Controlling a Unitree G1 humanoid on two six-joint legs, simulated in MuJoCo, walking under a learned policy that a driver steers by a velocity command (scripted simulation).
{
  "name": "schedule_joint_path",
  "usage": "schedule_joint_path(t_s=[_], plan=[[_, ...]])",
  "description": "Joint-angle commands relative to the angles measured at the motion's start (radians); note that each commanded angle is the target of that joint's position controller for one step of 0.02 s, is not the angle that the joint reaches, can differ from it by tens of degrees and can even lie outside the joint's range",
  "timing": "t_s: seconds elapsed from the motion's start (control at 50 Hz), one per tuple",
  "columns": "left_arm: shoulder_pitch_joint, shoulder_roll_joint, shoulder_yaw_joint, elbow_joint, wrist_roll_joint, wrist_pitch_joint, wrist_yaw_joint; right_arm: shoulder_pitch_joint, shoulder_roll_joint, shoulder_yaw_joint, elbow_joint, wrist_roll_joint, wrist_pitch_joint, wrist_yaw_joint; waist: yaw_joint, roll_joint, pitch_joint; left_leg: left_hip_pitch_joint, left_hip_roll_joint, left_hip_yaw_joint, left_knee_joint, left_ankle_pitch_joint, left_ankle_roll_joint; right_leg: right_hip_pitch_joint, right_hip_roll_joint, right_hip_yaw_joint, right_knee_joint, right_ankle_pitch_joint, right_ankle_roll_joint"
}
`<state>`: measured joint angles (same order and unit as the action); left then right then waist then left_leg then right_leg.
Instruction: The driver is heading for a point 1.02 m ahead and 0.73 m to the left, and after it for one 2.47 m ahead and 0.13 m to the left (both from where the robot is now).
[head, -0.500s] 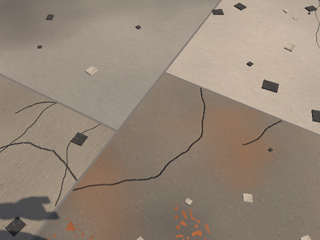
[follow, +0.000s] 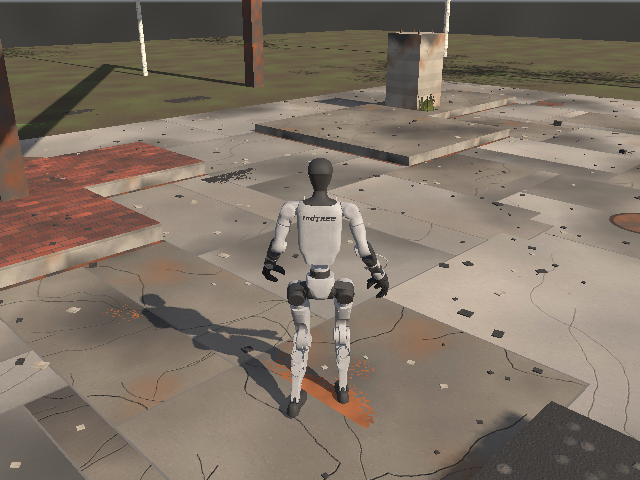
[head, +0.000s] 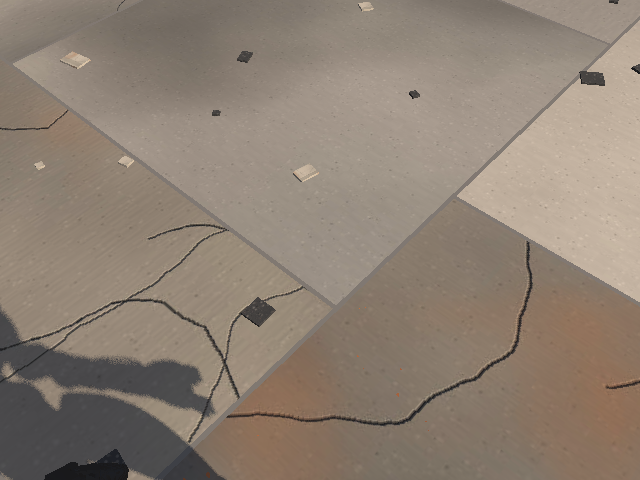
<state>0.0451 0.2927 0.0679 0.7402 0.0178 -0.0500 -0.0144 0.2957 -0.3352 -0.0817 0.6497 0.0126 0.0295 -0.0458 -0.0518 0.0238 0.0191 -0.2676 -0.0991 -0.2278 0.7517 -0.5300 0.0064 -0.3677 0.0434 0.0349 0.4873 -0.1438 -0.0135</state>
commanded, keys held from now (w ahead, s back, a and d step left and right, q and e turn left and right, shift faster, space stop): q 0.30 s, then no key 0.50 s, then q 0.08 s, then w+q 0.12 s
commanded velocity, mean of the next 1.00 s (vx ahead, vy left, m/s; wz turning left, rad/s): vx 0.03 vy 0.00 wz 0.36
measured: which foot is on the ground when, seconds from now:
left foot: up 0.00-0.36, down 0.38-0.92, up 0.94-1.00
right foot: down 0.00-0.38, up 0.40-0.74, down 0.76-1.00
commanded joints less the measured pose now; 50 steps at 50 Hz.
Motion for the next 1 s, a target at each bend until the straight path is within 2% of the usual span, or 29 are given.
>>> schedule_joint_path(t_s=[0.02,0.06,0.1,0.14,0.24,0.3,0.34,0.36,0.38,0.4,0.42,0.44,0.46,0.5,0.56,0.62,0.7,0.74,0.76,0.78,0.8,0.82,0.84,0.88,0.9,0.92,0.96,0.98,1.0], plan=[[0.089,0.140,0.034,-0.050,-0.009,0.007,0.016,0.084,-0.176,-0.044,-0.063,0.002,-0.008,-0.007,0.042,-0.201,-0.153,-0.362,0.064,0.051,0.432,-0.112,-0.069,0.413,-0.436,0.424,-0.122,0.405,-0.256],[0.019,0.108,0.022,-0.063,-0.010,0.022,0.024,0.039,-0.169,-0.051,-0.056,0.005,0.014,-0.009,0.035,-0.151,-0.103,-0.359,0.098,0.087,0.457,-0.002,-0.092,0.320,-0.342,0.250,-0.137,0.300,-0.201],[0.007,0.124,0.023,-0.055,-0.003,0.033,0.035,0.006,-0.110,-0.035,-0.073,0.010,0.025,-0.002,0.038,-0.169,-0.068,-0.307,0.108,0.144,0.409,0.074,-0.101,0.232,-0.292,0.137,-0.181,0.297,-0.201],[0.025,0.137,0.028,-0.043,-0.002,0.040,0.042,-0.035,-0.076,-0.023,-0.098,0.009,0.023,0.003,0.057,-0.186,-0.076,-0.307,0.122,0.173,0.329,0.102,-0.105,0.260,-0.305,0.095,-0.199,0.331,-0.223],[0.006,0.181,0.042,-0.037,-0.014,0.055,0.034,-0.085,-0.064,-0.010,-0.127,0.002,0.020,0.028,0.069,-0.178,-0.108,-0.174,0.156,0.218,0.098,0.184,-0.080,0.258,-0.341,0.002,-0.202,0.356,-0.222],[0.017,0.204,0.049,-0.025,-0.031,0.059,0.023,-0.094,-0.083,-0.017,-0.137,0.004,0.027,0.045,0.068,-0.181,-0.094,-0.113,0.149,0.248,-0.029,0.210,-0.049,0.265,-0.358,-0.021,-0.177,0.295,-0.196],[0.014,0.207,0.047,-0.012,-0.051,0.060,0.021,-0.065,-0.078,-0.022,-0.127,-0.001,0.027,0.052,0.036,-0.164,-0.091,-0.007,0.121,0.269,-0.210,0.305,-0.008,0.241,-0.344,-0.039,-0.107,0.234,-0.152],[0.042,0.179,0.038,0.005,-0.056,0.059,0.018,-0.037,-0.096,-0.031,-0.112,-0.004,0.025,0.048,0.025,-0.131,-0.096,0.099,0.100,0.262,-0.307,0.388,0.025,0.185,-0.312,-0.069,-0.035,0.165,-0.104],[0.098,0.122,0.020,0.022,-0.032,0.055,0.009,-0.007,-0.157,-0.049,-0.109,-0.003,0.023,0.036,0.031,0.031,-0.119,0.251,0.195,0.122,-0.377,0.641,0.070,0.062,-0.237,-0.153,0.138,-0.014,-0.018],[0.107,0.056,-0.010,-0.015,0.025,0.051,-0.001,-0.024,-0.240,-0.054,-0.148,-0.018,0.021,0.020,0.068,0.318,-0.138,0.358,0.456,-0.204,-0.353,1.008,0.218,-0.190,-0.107,-0.189,0.432,-0.522,0.079],[0.035,0.126,0.014,-0.027,-0.003,0.052,0.011,-0.001,-0.202,-0.043,-0.147,-0.045,0.000,0.031,-0.012,0.208,-0.188,0.255,0.508,-0.228,-0.379,0.929,0.347,-0.220,-0.086,-0.056,0.602,-0.548,0.088],[0.015,0.156,0.025,-0.023,-0.030,0.059,0.018,-0.030,-0.172,-0.032,-0.130,-0.045,-0.017,0.038,0.001,0.139,-0.142,0.216,0.440,-0.138,-0.390,0.849,0.314,-0.225,-0.105,-0.027,0.658,-0.484,0.080],[0.035,0.151,0.028,-0.009,-0.034,0.064,0.023,-0.082,-0.144,-0.025,-0.119,-0.032,-0.027,0.038,0.027,0.118,-0.116,0.196,0.381,-0.070,-0.394,0.764,0.257,-0.227,-0.117,-0.013,0.643,-0.412,0.074],[0.069,0.148,0.031,0.020,-0.020,0.075,0.032,-0.151,-0.109,-0.006,-0.113,-0.020,-0.033,0.033,0.055,0.111,-0.101,0.143,0.333,0.002,-0.396,0.797,0.217,-0.168,-0.114,-0.014,0.639,-0.299,0.089],[0.102,0.116,0.022,0.034,-0.026,0.078,0.031,-0.180,-0.066,0.011,-0.098,-0.030,-0.038,0.027,0.074,0.115,-0.113,0.133,0.300,0.051,-0.404,0.783,0.214,-0.088,-0.107,-0.017,0.526,-0.221,0.104],[0.065,0.089,0.005,0.024,-0.020,0.081,0.031,-0.176,-0.074,0.009,-0.068,-0.030,-0.035,0.028,0.047,0.110,-0.091,0.129,0.301,0.035,-0.404,0.687,0.217,-0.017,-0.108,-0.021,0.329,-0.233,0.102],[0.079,0.097,0.003,0.029,-0.023,0.078,0.029,-0.185,-0.068,0.015,-0.023,-0.025,-0.030,0.039,0.044,0.109,-0.067,0.093,0.307,-0.018,-0.396,0.593,0.225,0.076,-0.095,-0.033,0.143,-0.218,0.083],[0.125,0.079,-0.006,0.048,-0.008,0.068,0.023,-0.194,-0.037,0.027,0.004,-0.013,-0.032,0.042,0.087,0.068,-0.062,0.044,0.266,0.001,-0.377,0.514,0.169,0.209,-0.092,-0.036,-0.096,0.016,0.055],[0.141,0.111,-0.004,0.052,0.005,0.062,0.024,-0.160,-0.020,0.034,0.021,-0.024,-0.039,0.042,0.074,0.021,-0.082,0.013,0.225,0.020,-0.359,0.444,0.119,0.292,-0.142,0.026,-0.108,0.174,0.034],[0.131,0.175,0.007,0.047,0.003,0.061,0.028,-0.120,-0.027,0.030,0.030,-0.038,-0.046,0.047,0.024,-0.089,-0.081,-0.001,0.157,0.079,-0.327,0.354,0.077,0.294,-0.197,0.059,-0.067,0.269,-0.004],[0.095,0.156,0.006,0.059,-0.012,0.059,0.022,-0.114,-0.016,0.031,0.039,-0.042,-0.044,0.044,0.010,-0.157,-0.076,0.066,0.116,0.127,-0.349,0.321,0.042,0.187,-0.194,0.061,-0.073,0.083,-0.046],[0.073,0.127,0.002,0.047,-0.013,0.053,0.018,-0.178,-0.056,0.023,0.040,-0.036,-0.039,0.040,0.049,-0.125,-0.036,0.075,0.110,0.127,-0.319,0.338,0.032,0.149,-0.167,0.045,-0.092,-0.016,-0.039],[0.075,0.136,0.006,0.052,-0.007,0.049,0.023,-0.215,-0.075,0.013,0.029,-0.022,-0.033,0.034,0.062,-0.115,-0.029,0.056,0.108,0.125,-0.290,0.379,0.044,0.148,-0.159,0.032,-0.090,-0.033,-0.024],[0.100,0.149,0.013,0.056,-0.009,0.041,0.035,-0.220,-0.080,0.003,0.020,-0.009,-0.016,0.025,0.074,-0.109,-0.031,0.016,0.106,0.105,-0.256,0.461,0.068,0.171,-0.158,0.015,-0.072,-0.019,-0.014],[0.137,0.144,0.013,0.062,-0.009,0.040,0.042,-0.208,-0.064,0.003,0.022,-0.006,-0.011,0.023,0.083,-0.113,-0.058,-0.009,0.087,0.117,-0.229,0.362,0.073,0.195,-0.167,0.017,-0.081,-0.125,-0.024],[0.168,0.144,0.017,0.067,-0.013,0.043,0.049,-0.206,-0.045,0.002,0.019,-0.002,-0.009,0.023,0.096,-0.138,-0.050,-0.081,0.057,0.145,-0.177,0.181,0.073,0.219,-0.198,0.059,-0.109,-0.289,-0.057],[0.211,0.187,0.031,0.073,-0.028,0.043,0.065,-0.225,-0.025,-0.001,-0.008,0.008,-0.019,0.034,0.114,-0.244,0.029,-0.285,0.058,0.238,0.063,0.022,0.057,0.253,-0.415,0.309,-0.278,-0.593,-0.190],[0.233,0.194,0.034,0.071,-0.022,0.033,0.073,-0.270,-0.038,-0.006,-0.030,0.012,-0.028,0.042,0.139,-0.226,0.078,-0.393,0.117,0.193,0.207,-0.034,0.052,0.259,-0.494,0.406,-0.334,-0.594,-0.238],[0.220,0.195,0.035,0.067,-0.020,0.020,0.076,-0.259,-0.042,-0.012,-0.032,0.020,-0.032,0.047,0.120,-0.174,0.100,-0.466,0.152,0.153,0.267,-0.040,0.047,0.288,-0.509,0.409,-0.347,-0.553,-0.239]])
